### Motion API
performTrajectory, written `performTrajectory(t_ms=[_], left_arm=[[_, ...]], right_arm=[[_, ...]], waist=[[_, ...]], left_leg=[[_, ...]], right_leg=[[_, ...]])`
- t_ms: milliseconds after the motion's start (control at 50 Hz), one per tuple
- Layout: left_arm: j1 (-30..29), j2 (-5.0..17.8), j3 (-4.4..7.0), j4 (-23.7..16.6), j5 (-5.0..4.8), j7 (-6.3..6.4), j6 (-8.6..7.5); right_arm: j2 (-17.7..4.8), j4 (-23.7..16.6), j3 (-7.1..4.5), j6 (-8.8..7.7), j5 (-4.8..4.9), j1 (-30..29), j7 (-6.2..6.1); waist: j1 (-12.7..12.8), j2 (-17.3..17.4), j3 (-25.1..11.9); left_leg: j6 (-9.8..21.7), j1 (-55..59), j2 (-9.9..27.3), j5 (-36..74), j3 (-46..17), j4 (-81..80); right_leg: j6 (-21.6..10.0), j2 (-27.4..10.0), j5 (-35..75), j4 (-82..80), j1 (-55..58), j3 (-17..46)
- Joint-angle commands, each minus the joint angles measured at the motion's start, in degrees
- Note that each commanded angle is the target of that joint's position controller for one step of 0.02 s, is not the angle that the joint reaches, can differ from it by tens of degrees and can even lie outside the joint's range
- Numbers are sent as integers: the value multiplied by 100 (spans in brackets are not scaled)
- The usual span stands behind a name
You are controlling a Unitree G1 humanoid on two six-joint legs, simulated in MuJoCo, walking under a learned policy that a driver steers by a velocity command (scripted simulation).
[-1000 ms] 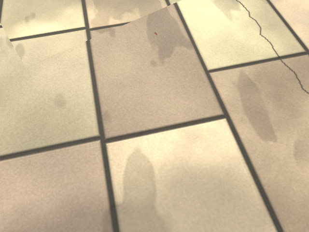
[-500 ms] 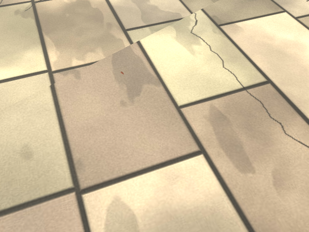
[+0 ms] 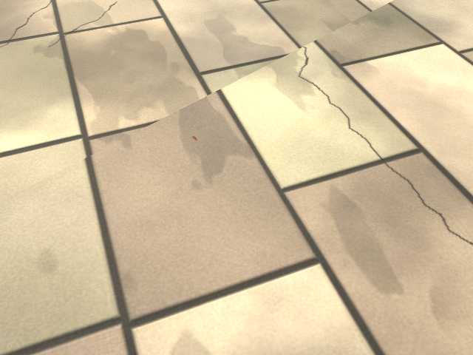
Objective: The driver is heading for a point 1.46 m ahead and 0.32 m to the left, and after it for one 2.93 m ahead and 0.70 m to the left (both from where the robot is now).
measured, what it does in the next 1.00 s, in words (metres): walks ahead: right foot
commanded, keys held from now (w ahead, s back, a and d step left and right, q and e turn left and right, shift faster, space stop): w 0.48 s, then w+q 0.52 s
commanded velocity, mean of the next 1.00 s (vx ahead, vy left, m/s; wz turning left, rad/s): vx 0.44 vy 0.00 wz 0.18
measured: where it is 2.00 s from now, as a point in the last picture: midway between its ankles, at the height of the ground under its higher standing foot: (178, 219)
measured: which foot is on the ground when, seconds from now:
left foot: down 0.00-0.52, up 0.54-1.00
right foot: down 0.00-0.08, up 0.10-0.48, down 0.50-1.00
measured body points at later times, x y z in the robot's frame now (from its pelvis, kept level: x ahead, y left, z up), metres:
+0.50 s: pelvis +0.20 -0.02 -0.01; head +0.23 -0.02 +0.44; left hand +0.46 +0.20 -0.07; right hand +0.12 -0.29 -0.14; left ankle +0.01 +0.11 -0.73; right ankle +0.34 -0.13 -0.73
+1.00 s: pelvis +0.46 -0.01 +0.00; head +0.48 +0.01 +0.45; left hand +0.42 +0.26 -0.14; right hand +0.69 -0.21 -0.10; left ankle +0.60 +0.15 -0.70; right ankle +0.34 -0.13 -0.73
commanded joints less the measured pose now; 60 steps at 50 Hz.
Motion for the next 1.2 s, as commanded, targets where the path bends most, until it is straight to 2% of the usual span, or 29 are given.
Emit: performTrajectory(t_ms=[20,60,80,100,140,200,300,360,440,480,500,520,540,560,580,600,620,700,800,920,1000,1040,1060,1080,1100,1120,1140,1160,1200], left_arm=[[-156,998,234,-294,-49,-12,-194],[-697,729,155,-528,-55,-30,-224],[-847,513,107,-723,-28,-10,-318],[-835,664,147,-802,-19,15,-417],[-636,777,193,-700,-156,-58,-486],[-867,626,210,-719,-46,-160,-442],[-1721,224,55,-1031,-3,-264,-409],[-2119,344,49,-1171,-53,-308,-412],[-2164,657,130,-1274,-63,-359,-439],[-1352,937,284,-1062,-39,-327,-435],[-409,1150,408,-791,-42,-274,-420],[644,1582,514,-612,34,-196,-389],[753,1735,493,-507,99,-279,-393],[474,1132,348,-552,54,-286,-420],[-12,950,280,-579,21,-269,-447],[-422,848,242,-599,46,-275,-476],[-671,700,214,-587,94,-294,-513],[-830,634,227,-362,150,-287,-650],[-589,854,276,-153,195,-149,-622],[-8,1089,326,61,92,-63,-434],[13,1286,388,74,14,-43,-228],[-136,1451,432,-8,-1,6,-134],[-246,1451,417,-53,-25,27,-101],[-169,1277,338,-167,64,38,-150],[404,343,55,-463,219,-90,-341],[-268,830,122,-546,-10,-174,-602],[-835,1069,193,-741,-207,-212,-727],[-883,998,167,-750,-143,-180,-783],[-704,1072,247,-648,61,-139,-697]], right_arm=[[-458,-382,-116,-372,60,-366,88],[-737,20,-231,-423,42,576,136],[-1252,227,-400,-434,41,1222,154],[-1342,282,-411,-429,-40,1690,198],[-868,135,-248,-418,-85,1153,195],[-537,118,-90,-304,-89,940,165],[-861,213,-118,-164,-84,1163,-22],[-997,301,-147,-171,-39,1362,-47],[-1029,371,-193,-143,17,1312,-44],[-1105,340,-220,-83,-18,1195,-45],[-993,300,-172,-50,-55,1201,-45],[-703,138,-52,-50,-200,1306,-46],[50,157,135,-150,-37,2089,-10],[-763,162,-58,-233,132,1544,7],[-1006,-35,-153,-271,225,975,9],[-913,-54,-149,-266,176,790,-31],[-807,-31,-177,-219,89,782,-53],[-461,-30,-189,61,78,939,-61],[-466,-335,-211,43,15,248,0],[-255,-888,-66,-14,-6,-961,243],[-396,-1240,-110,-1,25,-1102,397],[-707,-1176,-280,39,41,-365,401],[-1006,-978,-457,45,55,515,347],[-1517,-777,-670,109,56,1416,210],[-2055,-819,-730,73,75,1219,177],[-1555,-978,-580,-2,-3,1408,197],[-1258,-941,-493,-71,-61,1192,208],[-1103,-998,-447,-109,-32,804,205],[-789,-1203,-337,-118,-106,189,171]], waist=[[-113,-961,853],[-524,-361,531],[-653,969,300],[-821,1644,104],[-403,575,359],[-295,471,432],[-463,429,543],[-543,576,661],[-278,583,661],[229,643,36],[658,560,-541],[938,-291,-1450],[459,-1849,-2253],[629,-1075,-1462],[509,-804,-592],[291,-388,-246],[117,-372,-44],[-200,-436,186],[-72,-223,417],[416,-24,719],[263,-244,542],[-224,-502,-38],[-724,-426,-507],[-1070,169,-1059],[-292,1554,-1547],[-740,807,-2101],[-784,556,-1266],[-500,94,-769],[-53,96,-360]], left_leg=[[247,-530,66,74,32,-266],[467,819,291,208,-596,-1099],[920,1935,1036,303,-2173,-1779],[1503,2763,2060,870,-3931,-2423],[1334,2629,2062,1188,-3275,-2265],[925,2122,1524,2048,-1870,-2591],[830,1476,1136,2587,-837,-2950],[825,1180,1241,2257,-728,-3121],[647,1764,1567,3120,-675,-2763],[472,1859,1402,5019,-408,-1617],[312,1291,1129,5138,-291,-455],[143,-26,701,3099,-120,1480],[-64,-1724,-238,-962,-440,3200],[18,-2261,76,-895,-920,3762],[97,-2489,334,-301,-762,3727],[72,-2223,614,212,-654,3505],[36,-1983,775,533,-659,3237],[-93,-1683,981,989,-674,2918],[-233,-2389,897,2322,-747,1684],[-113,-2619,812,2662,-50,218],[180,-2283,475,1695,429,-120],[438,-1129,-1,1161,754,-80],[652,162,-250,1436,752,-455],[982,1954,323,1405,-371,-665],[2079,3832,1767,512,-3676,-1190],[2175,4106,2052,111,-4738,-1997],[1853,3569,1892,620,-3855,-2102],[1651,2691,1635,1237,-3114,-2081],[1470,1392,1248,2307,-2250,-2263]], right_leg=[[-1082,-1419,-819,-1723,-475,2096],[-567,-668,484,-643,-1108,928],[-103,147,965,1129,-2069,-124],[96,312,-609,2649,-3264,-69],[-139,-257,-345,3517,-3899,196],[-148,-711,698,2847,-3618,-138],[184,-503,1867,867,-2936,-613],[187,-341,2458,102,-2334,-674],[-149,-316,2293,-313,-2101,-518],[-410,-30,2046,-375,-889,-745],[-587,-76,2018,-363,493,-672],[-944,-1341,1639,-279,2263,784],[-1710,-2529,-68,-1370,3407,3591],[-1401,-2329,-800,-1843,2686,3556],[-1144,-2175,-514,-1965,1814,2603],[-1026,-1962,259,-2114,1041,1907],[-946,-1736,802,-2273,514,1326],[-971,-1517,1610,-2771,-263,146],[-957,-1467,2231,-2887,81,-678],[-846,-1640,2795,-2697,1021,-1352],[-674,-1815,4755,-1871,1695,-1633],[-526,-1752,6624,-599,1676,-1783],[-351,-1559,6573,589,1206,-1905],[-83,-1302,4839,2334,-194,-1902],[263,-46,-731,4288,-2835,-1278],[137,13,-980,4811,-3473,3],[-23,-270,-414,4644,-3890,49],[-83,-532,95,4126,-3682,27],[10,-819,539,3399,-2882,46]])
